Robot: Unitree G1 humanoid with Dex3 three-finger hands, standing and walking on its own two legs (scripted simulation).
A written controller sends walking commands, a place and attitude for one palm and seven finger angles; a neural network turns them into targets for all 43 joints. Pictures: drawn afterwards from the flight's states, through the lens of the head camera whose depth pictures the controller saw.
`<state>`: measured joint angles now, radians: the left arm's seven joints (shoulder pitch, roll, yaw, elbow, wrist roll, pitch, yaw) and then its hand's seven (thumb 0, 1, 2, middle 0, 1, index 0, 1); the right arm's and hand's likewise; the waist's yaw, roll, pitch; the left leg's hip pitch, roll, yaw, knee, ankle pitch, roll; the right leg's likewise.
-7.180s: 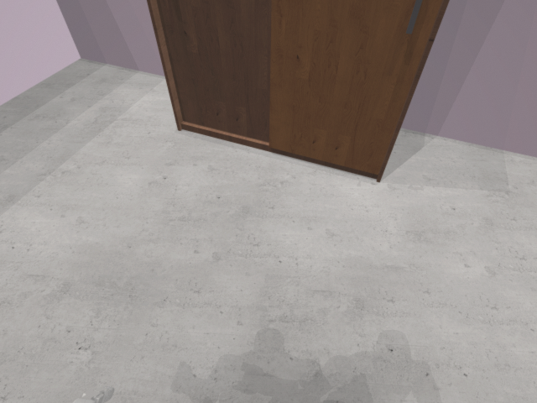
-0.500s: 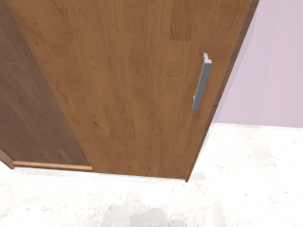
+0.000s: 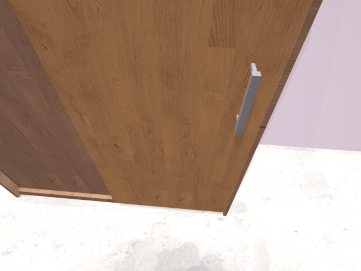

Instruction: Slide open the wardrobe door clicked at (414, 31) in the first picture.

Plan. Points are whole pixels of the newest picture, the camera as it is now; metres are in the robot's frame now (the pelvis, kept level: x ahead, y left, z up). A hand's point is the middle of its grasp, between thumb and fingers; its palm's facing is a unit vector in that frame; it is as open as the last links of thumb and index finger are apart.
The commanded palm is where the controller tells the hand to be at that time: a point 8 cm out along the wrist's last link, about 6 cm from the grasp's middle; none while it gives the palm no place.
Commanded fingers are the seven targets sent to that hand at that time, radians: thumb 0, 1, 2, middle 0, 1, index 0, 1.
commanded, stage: look again from close up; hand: right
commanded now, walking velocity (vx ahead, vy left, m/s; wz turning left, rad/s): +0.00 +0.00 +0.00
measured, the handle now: (245, 100) +0.52 -0.13 +0.10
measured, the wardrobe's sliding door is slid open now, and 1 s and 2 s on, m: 0.00 0.00 0.00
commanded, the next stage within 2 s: raise the hand with hooked fingers in 0.08 s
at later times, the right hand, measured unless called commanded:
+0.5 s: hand (278, 246) +0.20 -0.19 -0.02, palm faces +0.02 +1.00 -0.06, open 8.1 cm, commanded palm +0.13 -0.26 -0.03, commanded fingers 0.00 -0.50 -0.73 0.23 0.56 0.23 0.56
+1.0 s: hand (302, 228) +0.22 -0.22 +0.02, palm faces +0.07 +0.99 -0.08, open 11.0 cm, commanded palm +0.18 -0.27 +0.03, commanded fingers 0.00 0.08 -0.48 0.27 0.93 0.27 0.93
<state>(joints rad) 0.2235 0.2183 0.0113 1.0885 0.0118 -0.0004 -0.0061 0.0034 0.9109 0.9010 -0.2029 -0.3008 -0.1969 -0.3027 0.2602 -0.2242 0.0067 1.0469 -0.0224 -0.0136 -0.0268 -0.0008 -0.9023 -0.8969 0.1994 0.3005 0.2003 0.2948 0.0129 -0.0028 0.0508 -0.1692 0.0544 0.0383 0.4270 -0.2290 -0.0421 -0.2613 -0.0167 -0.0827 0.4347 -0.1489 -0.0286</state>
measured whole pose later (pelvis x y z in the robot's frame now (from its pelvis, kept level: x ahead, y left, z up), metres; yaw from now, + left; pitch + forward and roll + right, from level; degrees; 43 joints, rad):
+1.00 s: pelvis +0.02 +0.04 -0.05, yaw -2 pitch +10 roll +2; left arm 0.27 0.21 0.00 0.60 -0.04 -0.26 0.08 0.01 0.91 0.90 -0.21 -0.30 -0.20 -0.30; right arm 0.39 -0.34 -0.40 0.04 0.42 -0.28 0.45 0.00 -0.14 -0.57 0.25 0.79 0.26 0.78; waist 0.00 -0.04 -0.11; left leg -0.58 0.01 0.10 0.89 -0.49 0.01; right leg -0.71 -0.08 0.01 0.92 -0.39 0.03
